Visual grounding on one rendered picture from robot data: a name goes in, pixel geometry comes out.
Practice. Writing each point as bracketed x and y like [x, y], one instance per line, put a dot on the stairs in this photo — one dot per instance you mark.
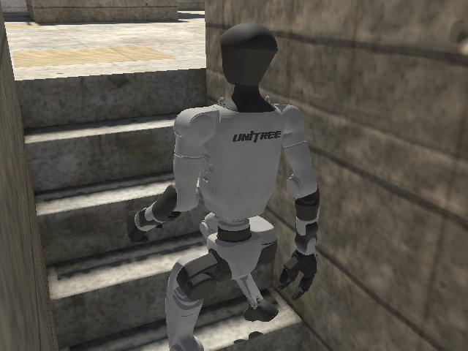
[98, 147]

